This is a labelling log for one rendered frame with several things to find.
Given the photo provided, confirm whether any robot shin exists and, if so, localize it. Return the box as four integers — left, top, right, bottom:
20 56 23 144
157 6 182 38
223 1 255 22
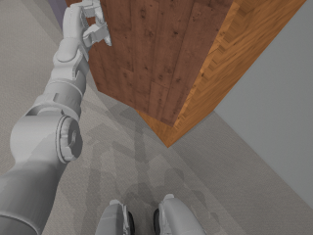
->
158 194 174 235
110 199 131 235

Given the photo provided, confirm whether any cupboard door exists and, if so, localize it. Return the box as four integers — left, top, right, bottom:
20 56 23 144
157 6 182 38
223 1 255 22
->
66 0 234 127

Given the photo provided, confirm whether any robot left shin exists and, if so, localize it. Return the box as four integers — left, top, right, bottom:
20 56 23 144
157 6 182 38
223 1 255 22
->
110 199 131 235

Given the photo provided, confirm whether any robot right shin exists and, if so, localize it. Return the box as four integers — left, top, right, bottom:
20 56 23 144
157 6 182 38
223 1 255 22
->
158 194 174 235

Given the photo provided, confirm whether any left robot upper arm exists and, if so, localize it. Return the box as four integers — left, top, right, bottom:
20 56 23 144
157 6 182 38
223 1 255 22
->
0 115 83 235

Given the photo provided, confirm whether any left robot forearm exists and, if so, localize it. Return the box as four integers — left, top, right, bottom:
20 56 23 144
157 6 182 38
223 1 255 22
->
10 37 90 156

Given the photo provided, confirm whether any left robot hand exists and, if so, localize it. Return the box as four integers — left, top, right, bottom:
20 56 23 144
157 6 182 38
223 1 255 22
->
63 0 112 52

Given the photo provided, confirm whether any handle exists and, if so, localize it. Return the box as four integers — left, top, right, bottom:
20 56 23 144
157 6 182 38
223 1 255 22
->
48 0 67 31

